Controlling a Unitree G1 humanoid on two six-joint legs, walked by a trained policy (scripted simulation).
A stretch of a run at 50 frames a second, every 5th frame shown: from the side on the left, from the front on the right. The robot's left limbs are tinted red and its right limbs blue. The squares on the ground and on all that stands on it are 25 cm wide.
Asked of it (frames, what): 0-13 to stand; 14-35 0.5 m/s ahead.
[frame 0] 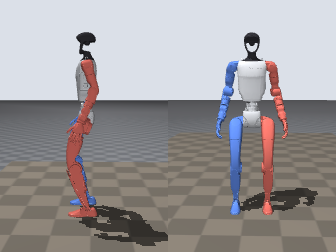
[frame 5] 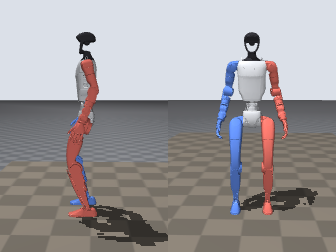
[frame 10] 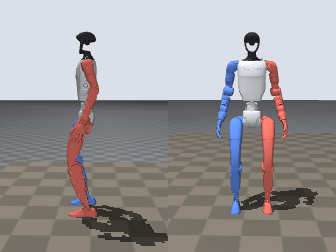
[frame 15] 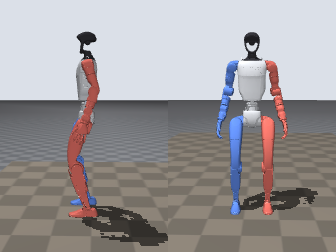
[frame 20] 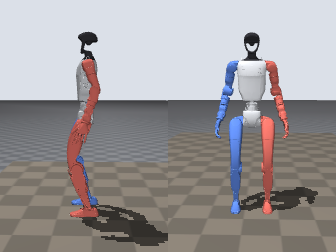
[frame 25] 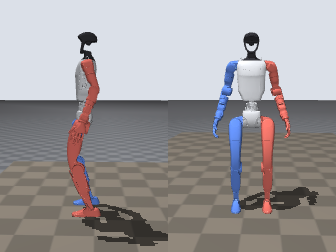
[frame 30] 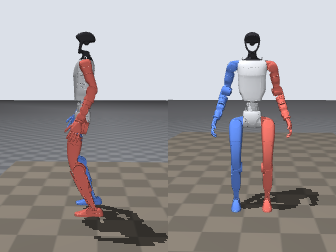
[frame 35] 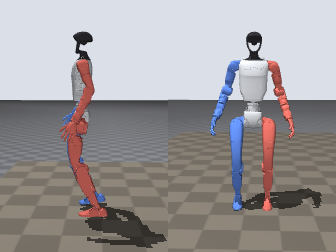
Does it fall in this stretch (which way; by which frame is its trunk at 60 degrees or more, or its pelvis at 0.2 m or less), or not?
no
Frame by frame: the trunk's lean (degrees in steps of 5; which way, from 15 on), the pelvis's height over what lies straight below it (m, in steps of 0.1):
0: 0, 0.8
5: 0, 0.8
10: 0, 0.8
15: 0, 0.8
20: 0, 0.8
25: 5, 0.8
30: 5, 0.8
35: 0, 0.8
